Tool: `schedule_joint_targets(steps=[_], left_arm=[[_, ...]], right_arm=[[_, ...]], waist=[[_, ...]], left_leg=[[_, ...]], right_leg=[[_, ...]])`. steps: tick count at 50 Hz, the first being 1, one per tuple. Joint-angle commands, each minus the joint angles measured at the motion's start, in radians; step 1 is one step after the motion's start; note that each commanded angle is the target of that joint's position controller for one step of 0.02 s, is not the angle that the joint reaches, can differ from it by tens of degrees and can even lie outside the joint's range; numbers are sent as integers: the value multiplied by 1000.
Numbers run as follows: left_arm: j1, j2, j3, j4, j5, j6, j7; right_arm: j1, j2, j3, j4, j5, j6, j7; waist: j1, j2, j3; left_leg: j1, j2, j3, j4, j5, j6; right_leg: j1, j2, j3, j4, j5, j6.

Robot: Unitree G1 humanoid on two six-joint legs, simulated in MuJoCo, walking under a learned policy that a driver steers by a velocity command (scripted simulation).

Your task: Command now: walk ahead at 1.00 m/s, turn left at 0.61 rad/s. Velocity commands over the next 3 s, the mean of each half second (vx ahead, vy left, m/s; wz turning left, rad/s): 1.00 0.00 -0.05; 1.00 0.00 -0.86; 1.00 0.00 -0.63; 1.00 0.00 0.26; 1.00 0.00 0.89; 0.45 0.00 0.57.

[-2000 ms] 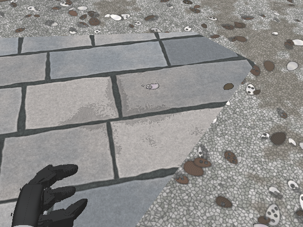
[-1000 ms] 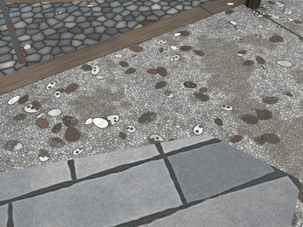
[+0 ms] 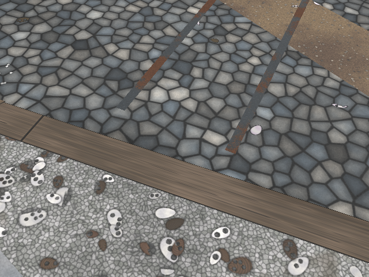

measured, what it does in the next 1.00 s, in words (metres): walks ahead, turning right: left foot, then right foot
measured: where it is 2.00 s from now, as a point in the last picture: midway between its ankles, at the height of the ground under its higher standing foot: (286, 85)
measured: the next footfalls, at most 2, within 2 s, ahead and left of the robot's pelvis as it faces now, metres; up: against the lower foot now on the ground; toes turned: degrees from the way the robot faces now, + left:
left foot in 0.28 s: +0.45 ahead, +0.17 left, +0.00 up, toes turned +5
right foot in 0.72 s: +0.83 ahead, -0.06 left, +0.00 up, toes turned -18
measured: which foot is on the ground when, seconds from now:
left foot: up 0.00-0.26, down 0.28-0.72, up 0.74-1.00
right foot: down 0.00-0.26, up 0.28-0.70, down 0.72-1.00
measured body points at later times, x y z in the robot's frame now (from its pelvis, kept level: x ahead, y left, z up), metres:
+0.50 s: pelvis +0.45 +0.06 +0.00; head +0.46 +0.07 +0.45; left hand +0.60 +0.33 -0.10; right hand +0.45 -0.22 -0.11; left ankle +0.41 +0.16 -0.73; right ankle +0.48 -0.10 -0.63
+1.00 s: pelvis +0.89 +0.00 -0.02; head +0.91 -0.01 +0.43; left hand +1.04 +0.22 -0.14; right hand +1.04 -0.32 -0.04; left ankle +1.16 +0.10 -0.69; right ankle +0.79 -0.05 -0.73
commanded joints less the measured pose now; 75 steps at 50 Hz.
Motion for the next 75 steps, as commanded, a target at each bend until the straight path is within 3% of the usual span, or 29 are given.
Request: schedule_joint_targets(steps=[1, 10, 13, 14, 15, 16, 18, 20, 22, 32, 33, 35, 36, 37, 38, 39, 40, 43, 46, 49, 54, 57, 59, 60, 61, 62, 63, 68, 75], left_arm=[[-34, 19, -18, -21, -16, -23, -17], [141, 158, -19, 91, -33, -4, -4], [126, 207, -26, 126, -16, 24, 15], [121, 153, -46, 97, 2, 18, 18], [293, -47, -94, 65, -20, -6, 8], [179, 69, -67, 60, -67, -24, 11], [-7, 63, -55, 0, -76, -19, 24], [42, 25, -46, 19, -52, 20, 15], [69, -14, -44, 25, -64, 67, 2], [-244, 27, -40, -97, -35, 57, -76], [-30, 99, -2, -44, -35, 54, -76], [371, 236, 66, 50, -46, 98, -44], [473, 232, 72, 70, -54, 116, -26], [354, 211, 54, 92, -29, 111, -29], [147, 147, -5, -6, -14, 76, -49], [137, 91, -12, -58, -3, 53, -58], [101, 99, -5, -62, -3, 32, -64], [-80, 114, -5, -140, -17, -2, -39], [-58, 128, 4, -137, -19, 24, 21], [56, 77, -9, -69, -53, 46, 65], [57, 55, -5, -43, -54, 80, 79], [6, 48, -5, -55, -40, 90, 68], [33, -114, -60, -57, 0, 65, 20], [264, -209, -84, -53, -27, 38, 24], [349, -131, -79, -97, -118, 19, 41], [120, -22, -65, -91, -119, 22, 47], [-84, 42, -51, -121, -86, 27, 56], [-198, -21, -50, -162, -15, 35, 16], [-539, -87, -92, -269, -26, 5, -52]], right_arm=[[-18, 56, 32, -91, 1, -8, 11], [-311, 16, 39, -180, -18, -64, 61], [56, -126, -37, -115, -9, -52, 33], [285, -200, -62, -57, -19, -35, 7], [293, -287, -66, -41, -54, -51, 10], [337, -178, -46, -23, -51, -58, 14], [233, -80, -19, 23, -41, -71, 18], [134, 17, 0, 45, -73, -86, 23], [74, 57, 2, 69, -55, -93, 27], [134, -136, -36, 122, -62, -97, -39], [50, -174, -42, 84, -80, -93, -43], [-110, -225, -56, 21, -15, -82, -38], [-125, -186, -47, 52, 9, -80, -22], [-63, 26, 4, 32, -25, -111, -3], [113, 81, 33, -16, -31, -145, 6], [16, 15, 30, -95, -6, -165, 11], [-97, -46, 12, -120, 1, -166, 3], [-29, -70, 1, -83, -23, -102, -18], [-102, -14, 15, -104, -66, -93, -2], [-260, 13, 18, -145, -81, -102, 30], [-260, -20, -13, -151, 2, -98, 48], [55, -113, -76, -12, 21, -107, 33], [403, -139, -63, 105, -27, -102, 47], [371, -167, -55, 113, -69, -97, 63], [412, -300, -99, 168, -44, -84, 61], [331, -111, -63, 140, -43, -70, 44], [215, -40, -30, 111, -61, -83, 33], [171, 27, 14, 222, -44, -110, 2], [429, -12, 33, 308, -17, -75, -26]], waist=[[-66, -64, 42], [-25, -91, 96], [-276, -228, -138], [-358, -150, -290], [-189, 204, -521], [-252, 175, -520], [-201, 39, -162], [-89, 53, -88], [-42, 67, -41], [-58, -53, 97], [59, 6, -40], [288, 107, -191], [352, 33, -150], [185, -402, 41], [-38, -447, -48], [-19, -309, -144], [-41, -34, -37], [-143, 81, 16], [-96, 31, -46], [6, -17, -33], [3, -169, -9], [-133, -144, -102], [-240, 57, -233], [-100, 568, -196], [-56, 752, -304], [-118, 226, -150], [-147, -7, -7], [-46, 108, 65], [-165, 13, 110]], left_leg=[[-221, 90, -111, -77, 49, -6], [13, -11, 102, -639, 332, 20], [552, -83, 116, -723, 248, 62], [959, 96, -102, -650, 150, 73], [1186, 366, -646, -826, -272, 182], [1094, 355, -800, -1020, -411, 160], [791, 313, -486, -1041, -148, 121], [543, 253, -263, -1072, 24, 93], [443, 234, -103, -1126, 128, 76], [485, 153, 319, -1163, 677, -47], [488, 169, 332, -1000, 1130, -53], [329, 181, 299, -504, 1602, -47], [220, 91, 277, -59, 1075, -66], [-87, -138, 220, 429, -183, -85], [-243, -116, -15, 473, -304, -45], [-260, -128, -107, 402, -209, -19], [-238, -94, -108, 223, -104, 3], [-72, -8, -169, -48, -41, -73], [95, 6, -90, -299, 192, -107], [108, -34, -91, -680, 646, -96], [273, -7, -154, -887, 617, -128], [490, 76, -133, -1039, 686, -164], [1007, 117, -176, -658, 402, -197], [1011, 160, -362, -599, 608, -172], [1069, 401, -894, -976, -12, 33], [899, 370, -898, -1133, -452, 99], [676, 327, -787, -1152, -370, 100], [377, 156, -333, -1112, 132, 75], [591, 168, -109, -1224, 632, 43]], right_leg=[[63, -296, 322, -254, 38, -195], [173, -290, 26, -315, 708, -161], [118, -281, 6, 153, 1135, -110], [-185, -223, 36, 516, 762, -76], [-450, -56, 155, 892, -207, -56], [-521, -71, 238, 1010, -189, -73], [-646, -146, 183, 1002, -67, -61], [-516, -218, 189, 951, 37, -59], [-475, -247, 182, 915, 34, -57], [-364, -101, -78, 327, 483, -99], [-131, -33, -133, 512, 520, -117], [317, 42, -141, 671, 232, -177], [425, -30, -15, 362, 112, -258], [388, -33, 125, 280, 258, -330], [349, -121, 542, 176, 147, -422], [312, -233, 830, -62, -117, -488], [134, -247, 920, -194, -302, -427], [-233, -198, 777, -52, -144, -411], [-350, -108, 557, 23, 112, -365], [-319, -1, 444, 120, -172, -276], [-183, -17, 506, 232, -291, -190], [-1, 35, 455, 624, -141, -119], [-470, 51, 405, 1250, -498, -68], [-761, 103, 371, 1623, -587, -63], [-948, 40, 258, 1689, -437, -46], [-959, -53, 215, 1482, -193, -76], [-871, -76, 198, 1375, -78, -87], [-655, -124, 252, 791, 93, -74], [-591, -66, 3, 266, 281, -86]])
